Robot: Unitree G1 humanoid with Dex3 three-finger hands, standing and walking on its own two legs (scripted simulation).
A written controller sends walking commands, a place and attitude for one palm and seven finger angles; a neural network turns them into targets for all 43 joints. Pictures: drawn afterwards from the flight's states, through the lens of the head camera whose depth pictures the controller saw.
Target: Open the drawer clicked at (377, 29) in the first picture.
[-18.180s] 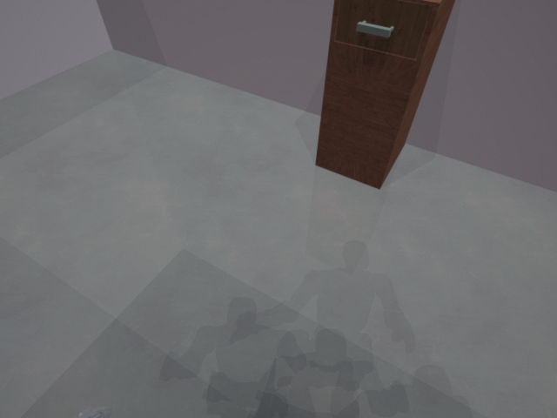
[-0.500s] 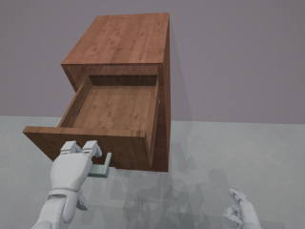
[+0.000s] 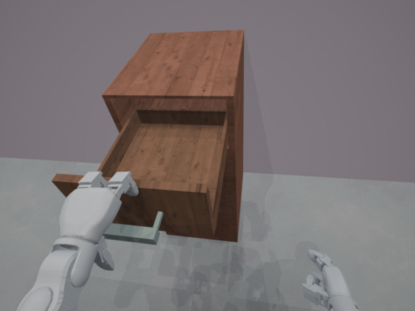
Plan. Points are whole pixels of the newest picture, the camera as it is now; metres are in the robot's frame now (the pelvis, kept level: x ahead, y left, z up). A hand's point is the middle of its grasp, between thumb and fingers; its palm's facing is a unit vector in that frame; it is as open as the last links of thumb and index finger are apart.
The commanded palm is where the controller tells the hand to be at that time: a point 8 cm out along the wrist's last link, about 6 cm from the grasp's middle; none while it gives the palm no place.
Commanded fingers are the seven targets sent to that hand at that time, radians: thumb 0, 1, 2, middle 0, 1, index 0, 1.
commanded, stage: lift the hand off the handle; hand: left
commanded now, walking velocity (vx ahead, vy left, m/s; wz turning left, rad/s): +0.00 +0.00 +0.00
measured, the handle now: (132, 223) +0.27 +0.23 +0.00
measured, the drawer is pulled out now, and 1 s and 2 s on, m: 0.30 0.30 0.30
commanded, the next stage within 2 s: draw the hand back to the body in 0.44 s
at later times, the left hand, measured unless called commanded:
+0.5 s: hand (96, 195) +0.24 +0.23 +0.15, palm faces +0.15 -0.08 -0.99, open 13.8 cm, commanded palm +0.20 +0.23 +0.20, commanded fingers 0.00 -0.50 0.30 -0.30 -1.20 -0.30 -1.20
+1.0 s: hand (82, 210) +0.21 +0.24 +0.14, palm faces +0.12 -0.06 -0.99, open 13.8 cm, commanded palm +0.17 +0.24 +0.20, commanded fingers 0.00 -0.50 0.30 -0.30 -1.20 -0.30 -1.20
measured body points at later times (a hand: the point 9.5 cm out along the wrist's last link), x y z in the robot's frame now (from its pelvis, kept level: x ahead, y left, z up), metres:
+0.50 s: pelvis +0.00 +0.00 +0.00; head -0.02 -0.05 +0.45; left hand +0.22 +0.23 +0.20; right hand +0.23 -0.19 -0.09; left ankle -0.03 +0.14 -0.74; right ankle +0.04 -0.13 -0.74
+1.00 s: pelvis -0.01 +0.00 +0.00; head -0.01 -0.05 +0.45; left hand +0.20 +0.24 +0.20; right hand +0.22 -0.20 -0.10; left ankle -0.03 +0.14 -0.74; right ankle +0.04 -0.13 -0.74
